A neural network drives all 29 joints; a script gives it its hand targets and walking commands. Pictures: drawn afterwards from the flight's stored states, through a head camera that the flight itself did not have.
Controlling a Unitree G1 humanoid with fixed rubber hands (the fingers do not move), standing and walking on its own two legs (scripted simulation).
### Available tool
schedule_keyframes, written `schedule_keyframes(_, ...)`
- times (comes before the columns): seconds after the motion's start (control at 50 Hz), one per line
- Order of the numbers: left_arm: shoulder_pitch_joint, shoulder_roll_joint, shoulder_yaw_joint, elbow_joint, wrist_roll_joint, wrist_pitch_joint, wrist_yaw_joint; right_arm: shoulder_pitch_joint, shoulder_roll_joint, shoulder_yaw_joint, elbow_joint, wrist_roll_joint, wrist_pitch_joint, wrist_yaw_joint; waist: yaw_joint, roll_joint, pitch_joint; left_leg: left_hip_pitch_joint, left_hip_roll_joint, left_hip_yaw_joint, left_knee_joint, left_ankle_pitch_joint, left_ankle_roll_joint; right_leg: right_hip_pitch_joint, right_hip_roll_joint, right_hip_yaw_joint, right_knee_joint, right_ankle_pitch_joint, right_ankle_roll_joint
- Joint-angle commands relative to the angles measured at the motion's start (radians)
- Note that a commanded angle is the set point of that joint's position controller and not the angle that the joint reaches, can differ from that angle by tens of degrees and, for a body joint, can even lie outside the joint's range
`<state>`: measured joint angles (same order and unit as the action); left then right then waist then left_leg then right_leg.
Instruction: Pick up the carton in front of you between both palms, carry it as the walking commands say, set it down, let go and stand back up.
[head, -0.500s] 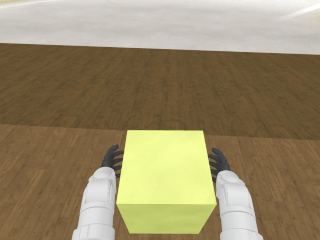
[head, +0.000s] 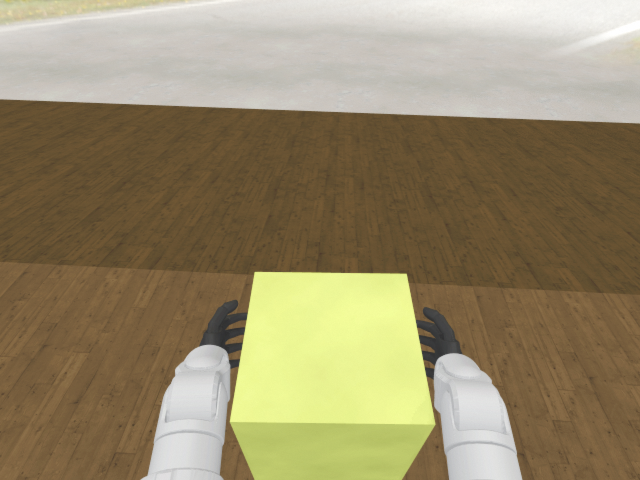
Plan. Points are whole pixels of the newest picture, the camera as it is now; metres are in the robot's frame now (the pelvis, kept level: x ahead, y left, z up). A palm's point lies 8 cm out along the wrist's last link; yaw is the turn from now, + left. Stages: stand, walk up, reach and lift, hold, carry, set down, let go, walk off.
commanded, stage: reach and lift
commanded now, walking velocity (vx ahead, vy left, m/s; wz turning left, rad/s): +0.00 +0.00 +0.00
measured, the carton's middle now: (328, 382) +0.30 +0.00 -0.04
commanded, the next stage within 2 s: hold in 0.08 s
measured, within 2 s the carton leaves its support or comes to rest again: neither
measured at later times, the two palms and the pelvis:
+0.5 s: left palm (208, 354) +0.28 +0.15 +0.06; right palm (450, 361) +0.28 -0.15 +0.06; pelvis -0.01 +0.00 +0.00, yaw +1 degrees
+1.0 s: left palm (218, 266) +0.41 +0.16 +0.08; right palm (424, 265) +0.42 -0.14 +0.08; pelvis +0.16 +0.00 +0.00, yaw +3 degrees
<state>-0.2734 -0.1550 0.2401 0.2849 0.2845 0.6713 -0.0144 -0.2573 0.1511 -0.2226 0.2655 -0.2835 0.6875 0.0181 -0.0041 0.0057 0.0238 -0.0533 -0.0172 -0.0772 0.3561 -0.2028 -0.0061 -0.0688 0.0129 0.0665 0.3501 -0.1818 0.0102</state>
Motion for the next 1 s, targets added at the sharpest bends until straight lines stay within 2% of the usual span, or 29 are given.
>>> schedule_keyframes(0.0, -0.394, -0.908, -0.495, -0.013, -0.220, -0.011, -0.220, -0.426, 0.894, 0.492, -0.037, 0.220, -0.027, 0.212, 0.000, -0.001, -0.222, 0.010, -0.076, -0.001, -0.046, 0.213, -0.002, 0.091, 0.082, 0.001, -0.025, 0.209, -0.001)
schedule_keyframes(0.16, -0.372, -0.901, -0.552, -0.107, -0.257, 0.036, -0.208, -0.415, 0.891, 0.559, -0.130, 0.260, 0.018, 0.206, 0.006, 0.002, -0.254, 0.055, -0.074, -0.007, -0.059, 0.271, -0.005, 0.125, 0.084, 0.006, -0.041, 0.257, 0.001)
schedule_keyframes(0.28, -0.388, -0.852, -0.497, -0.073, -0.226, 0.075, -0.210, -0.416, 0.846, 0.496, -0.086, 0.226, 0.056, 0.202, 0.003, 0.002, -0.127, -0.001, -0.069, 0.007, -0.080, 0.100, -0.003, 0.077, 0.078, -0.001, -0.062, 0.090, -0.006)
schedule_keyframes(0.38, -0.464, -0.880, -0.507, -0.068, -0.236, 0.067, -0.222, -0.491, 0.879, 0.506, -0.081, 0.235, 0.049, 0.211, 0.000, 0.000, -0.159, -0.007, -0.067, 0.007, -0.067, 0.065, 0.001, 0.079, 0.075, -0.004, -0.049, 0.061, -0.008)
schedule_keyframes(0.4, -0.498, -0.892, -0.541, -0.065, -0.257, 0.071, -0.223, -0.518, 0.889, 0.534, -0.074, 0.245, 0.054, 0.211, 0.004, -0.041, -0.223, -0.118, 0.096, 0.013, 0.017, -0.128, 0.012, -0.021, -0.103, -0.007, 0.011, -0.129, -0.004)
schedule_keyframes(0.42, -0.488, -0.888, -0.533, -0.055, -0.259, 0.074, -0.221, -0.522, 0.893, 0.529, -0.070, 0.252, 0.054, 0.210, 0.006, -0.050, -0.222, -0.158, 0.074, 0.003, 0.015, -0.353, 0.016, -0.073, -0.102, 0.036, -0.029, -0.386, -0.011)
schedule_keyframes(0.44, -0.491, -0.891, -0.549, -0.080, -0.266, 0.075, -0.217, -0.530, 0.895, 0.549, -0.098, 0.267, 0.055, 0.210, 0.007, -0.059, -0.183, -0.239, 0.056, 0.012, 0.031, -0.502, 0.015, -0.129, -0.108, 0.057, -0.047, -0.571, -0.016)
schedule_keyframes(0.46, -0.501, -0.896, -0.564, -0.105, -0.275, 0.079, -0.213, -0.546, 0.899, 0.569, -0.123, 0.282, 0.059, 0.208, 0.009, -0.074, -0.168, -0.280, 0.040, 0.037, 0.075, -0.483, 0.007, -0.138, -0.123, 0.079, -0.053, -0.596, -0.023)
schedule_keyframes(0.5, -0.475, -0.891, -0.597, -0.145, -0.292, 0.104, -0.198, -0.546, 0.899, 0.602, -0.154, 0.314, 0.081, 0.201, 0.015, -0.140, -0.238, -0.260, 0.001, 0.127, 0.238, -0.221, -0.011, -0.132, -0.188, 0.151, -0.088, -0.485, -0.071)
schedule_keyframes(0.52, -0.442, -0.881, -0.614, -0.159, -0.296, 0.123, -0.188, -0.542, 0.889, 0.626, -0.173, 0.336, 0.098, 0.198, 0.016, -0.161, -0.272, -0.235, -0.002, 0.149, 0.250, -0.183, -0.012, -0.153, -0.217, 0.176, -0.106, -0.464, -0.093)
schedule_keyframes(0.54, -0.421, -0.868, -0.631, -0.182, -0.305, 0.145, -0.178, -0.543, 0.882, 0.655, -0.196, 0.360, 0.118, 0.196, 0.015, -0.152, -0.286, -0.186, 0.002, 0.162, 0.187, -0.197, -0.005, -0.200, -0.216, 0.158, -0.097, -0.475, -0.100)
schedule_keyframes(0.56, -0.415, -0.850, -0.651, -0.216, -0.318, 0.170, -0.170, -0.543, 0.877, 0.681, -0.224, 0.384, 0.142, 0.194, 0.012, -0.128, -0.290, -0.117, 0.001, 0.166, 0.105, -0.216, 0.006, -0.261, -0.188, 0.108, -0.055, -0.502, -0.089)
schedule_keyframes(0.58, -0.431, -0.841, -0.680, -0.258, -0.343, 0.200, -0.166, -0.533, 0.858, 0.695, -0.242, 0.397, 0.167, 0.190, 0.008, -0.031, -0.271, -0.109, 0.057, 0.063, 0.009, -0.325, 0.028, -0.317, -0.129, 0.015, 0.045, -0.509, -0.058)
schedule_keyframes(0.6, -0.479, -0.834, -0.709, -0.302, -0.372, 0.229, -0.163, -0.512, 0.844, 0.701, -0.264, 0.406, 0.195, 0.184, -0.009, 0.154, -0.237, -0.065, 0.210, -0.179, -0.120, -0.512, 0.081, -0.443, -0.060, -0.090, 0.261, -0.445, -0.011)
schedule_keyframes(0.62, -0.505, -0.828, -0.738, -0.323, -0.400, 0.261, -0.160, -0.497, 0.822, 0.703, -0.284, 0.416, 0.226, 0.173, -0.022, 0.255, -0.180, 0.007, 0.334, -0.387, -0.223, -0.568, 0.141, -0.603, -0.007, -0.176, 0.415, -0.325, 0.015)
schedule_keyframes(0.64, -0.528, -0.835, -0.765, -0.340, -0.433, 0.291, -0.161, -0.494, 0.800, 0.707, -0.299, 0.424, 0.259, 0.162, -0.022, 0.198, -0.146, -0.011, 0.372, -0.435, -0.253, -0.512, 0.180, -0.651, -0.064, -0.124, 0.454, -0.280, 0.009)
schedule_keyframes(0.66, -0.535, -0.849, -0.794, -0.362, -0.475, 0.319, -0.162, -0.499, 0.792, 0.726, -0.347, 0.439, 0.288, 0.152, -0.016, 0.165, -0.171, -0.022, 0.375, -0.394, -0.241, -0.428, 0.193, -0.625, -0.082, -0.119, 0.418, -0.268, 0.005)
schedule_keyframes(0.68, -0.539, -0.858, -0.815, -0.381, -0.508, 0.343, -0.162, -0.506, 0.792, 0.742, -0.395, 0.459, 0.316, 0.144, -0.017, 0.142, -0.212, 0.007, 0.347, -0.303, -0.217, -0.315, 0.181, -0.585, -0.079, -0.137, 0.378, -0.251, 0.008)
schedule_keyframes(0.72, -0.494, -0.867, -0.834, -0.418, -0.547, 0.383, -0.154, -0.484, 0.801, 0.775, -0.464, 0.497, 0.363, 0.132, -0.018, 0.156, -0.271, 0.013, 0.270, -0.141, -0.176, -0.177, 0.149, -0.482, -0.035, -0.197, 0.282, -0.206, 0.017)
schedule_keyframes(0.76, -0.428, -0.870, -0.837, -0.456, -0.559, 0.422, -0.146, -0.429, 0.813, 0.793, -0.508, 0.520, 0.405, 0.130, -0.018, 0.166, -0.293, -0.003, 0.234, -0.060, -0.139, -0.119, 0.129, -0.375, -0.009, -0.243, 0.157, -0.146, 0.016)
schedule_keyframes(0.8, -0.340, -0.867, -0.827, -0.489, -0.549, 0.458, -0.140, -0.374, 0.821, 0.804, -0.542, 0.533, 0.445, 0.135, -0.007, 0.117, -0.313, -0.117, 0.190, 0.037, -0.027, -0.125, 0.105, -0.139, 0.004, -0.289, 0.000, -0.026, 0.015)
schedule_keyframes(0.82, -0.317, -0.865, -0.820, -0.507, -0.541, 0.476, -0.139, -0.339, 0.827, 0.805, -0.548, 0.537, 0.462, 0.139, -0.006, 0.075, -0.346, -0.250, 0.171, 0.084, 0.071, -0.112, 0.087, 0.054, -0.038, -0.249, -0.007, -0.013, 0.001)
schedule_keyframes(0.84, -0.274, -0.855, -0.808, -0.517, -0.531, 0.494, -0.135, -0.324, 0.827, 0.806, -0.561, 0.543, 0.477, 0.143, 0.012, -0.028, -0.397, -0.407, 0.143, 0.141, 0.261, -0.146, 0.055, 0.241, -0.174, -0.079, -0.043, -0.134, -0.032)
schedule_keyframes(0.86, -0.242, -0.823, -0.790, -0.519, -0.502, 0.501, -0.132, -0.348, 0.831, 0.822, -0.601, 0.563, 0.498, 0.150, 0.026, -0.275, -0.391, -0.686, 0.071, 0.219, 0.495, -0.271, 0.008, 0.371, -0.396, 0.281, -0.112, -0.300, -0.153)
schedule_keyframes(0.88, -0.249, -0.831, -0.790, -0.530, -0.488, 0.505, -0.126, -0.392, 0.835, 0.831, -0.632, 0.583, 0.513, 0.158, 0.032, -0.277, -0.324, -0.813, 0.070, 0.170, 0.613, -0.330, 0.019, 0.342, -0.484, 0.431, -0.141, -0.263, -0.240)
schedule_keyframes(0.9, -0.279, -0.884, -0.803, -0.567, -0.503, 0.513, -0.124, -0.419, 0.844, 0.836, -0.650, 0.596, 0.521, 0.164, 0.029, -0.180, -0.289, -0.834, 0.115, 0.124, 0.691, -0.327, 0.032, 0.271, -0.483, 0.398, -0.144, -0.189, -0.249)
schedule_keyframes(0.92, -0.335, -0.889, -0.812, -0.618, -0.524, 0.519, -0.122, -0.455, 0.841, 0.839, -0.668, 0.615, 0.525, 0.167, 0.028, -0.100, -0.287, -0.818, 0.139, 0.114, 0.708, -0.295, 0.033, 0.222, -0.452, 0.316, -0.147, -0.179, -0.231)
schedule_keyframes(0.94, -0.369, -0.883, -0.818, -0.648, -0.541, 0.527, -0.120, -0.463, 0.842, 0.840, -0.672, 0.623, 0.529, 0.166, 0.028, -0.052, -0.284, -0.795, 0.159, 0.108, 0.660, -0.244, 0.027, 0.179, -0.426, 0.244, -0.180, -0.251, -0.200)
schedule_keyframes(0.98, -0.377, -0.859, -0.832, -0.668, -0.566, 0.543, -0.118, -0.432, 0.837, 0.832, -0.662, 0.619, 0.537, 0.155, 0.028, -0.091, -0.276, -0.709, 0.149, 0.151, 0.525, -0.127, 0.006, 0.120, -0.360, 0.086, -0.216, -0.194, -0.150)
